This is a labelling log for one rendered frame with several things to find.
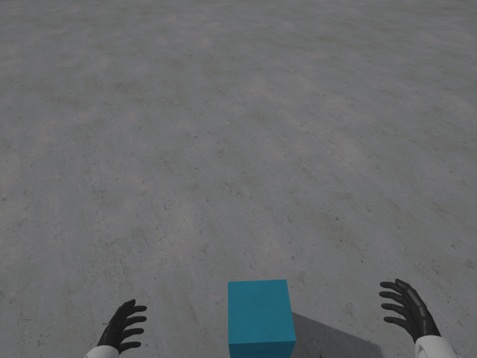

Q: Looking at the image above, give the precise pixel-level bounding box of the carton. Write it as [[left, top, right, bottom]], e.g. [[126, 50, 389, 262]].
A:
[[228, 280, 296, 358]]

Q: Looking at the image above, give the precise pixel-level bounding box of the robot right forearm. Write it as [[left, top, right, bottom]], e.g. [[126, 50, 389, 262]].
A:
[[414, 335, 461, 358]]

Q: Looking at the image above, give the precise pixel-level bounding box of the robot left hand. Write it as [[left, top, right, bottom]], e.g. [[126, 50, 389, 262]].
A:
[[97, 299, 147, 354]]

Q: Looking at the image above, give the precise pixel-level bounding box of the robot right hand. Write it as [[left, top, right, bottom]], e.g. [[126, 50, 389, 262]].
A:
[[379, 279, 441, 344]]

